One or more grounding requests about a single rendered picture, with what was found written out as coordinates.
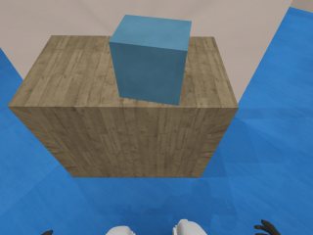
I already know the robot right hand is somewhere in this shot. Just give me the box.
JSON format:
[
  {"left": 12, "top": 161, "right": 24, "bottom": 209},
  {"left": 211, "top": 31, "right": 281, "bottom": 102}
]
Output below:
[{"left": 253, "top": 219, "right": 281, "bottom": 235}]

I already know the carton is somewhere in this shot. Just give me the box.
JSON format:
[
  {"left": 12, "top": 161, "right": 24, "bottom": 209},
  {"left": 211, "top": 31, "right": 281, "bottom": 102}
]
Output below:
[{"left": 109, "top": 15, "right": 192, "bottom": 106}]

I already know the pedestal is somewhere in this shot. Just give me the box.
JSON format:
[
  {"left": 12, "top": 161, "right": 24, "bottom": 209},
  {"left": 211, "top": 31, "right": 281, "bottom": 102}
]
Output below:
[{"left": 7, "top": 35, "right": 239, "bottom": 178}]

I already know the robot right thigh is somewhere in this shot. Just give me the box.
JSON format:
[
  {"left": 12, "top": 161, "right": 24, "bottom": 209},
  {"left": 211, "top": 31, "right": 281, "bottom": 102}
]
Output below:
[{"left": 172, "top": 221, "right": 207, "bottom": 235}]

